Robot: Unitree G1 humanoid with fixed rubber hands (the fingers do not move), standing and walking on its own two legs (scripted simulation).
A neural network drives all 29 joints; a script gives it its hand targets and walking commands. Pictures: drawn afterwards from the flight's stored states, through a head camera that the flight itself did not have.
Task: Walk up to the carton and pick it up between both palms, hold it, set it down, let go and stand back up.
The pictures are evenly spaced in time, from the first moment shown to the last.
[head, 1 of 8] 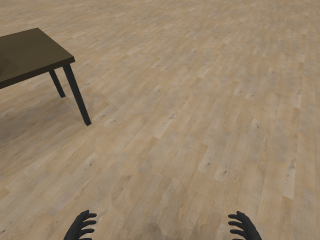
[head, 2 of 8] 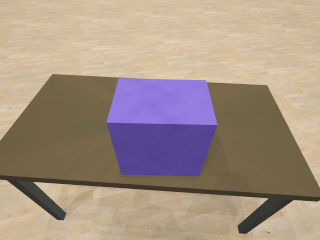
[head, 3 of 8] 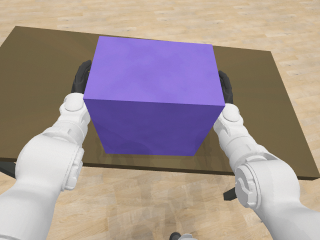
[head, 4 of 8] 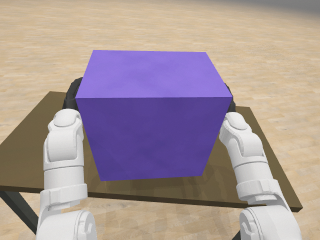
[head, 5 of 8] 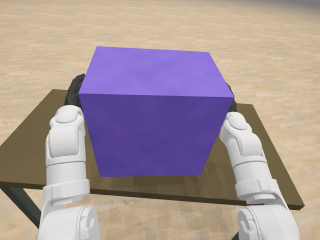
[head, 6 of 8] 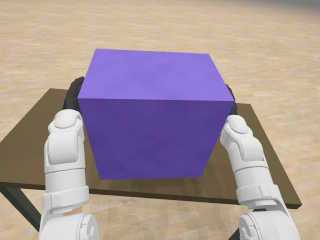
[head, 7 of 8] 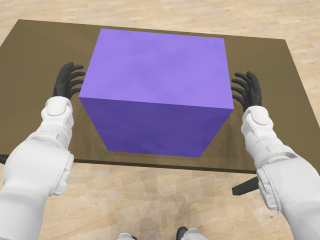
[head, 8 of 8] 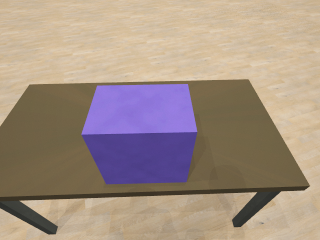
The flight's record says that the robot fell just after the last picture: no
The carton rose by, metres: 0.19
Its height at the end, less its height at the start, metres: +0.00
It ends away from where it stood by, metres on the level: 0.01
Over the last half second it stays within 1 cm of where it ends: yes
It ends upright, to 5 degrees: yes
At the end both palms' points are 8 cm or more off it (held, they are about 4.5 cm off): yes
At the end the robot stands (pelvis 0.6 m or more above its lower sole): yes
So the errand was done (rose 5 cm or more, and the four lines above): yes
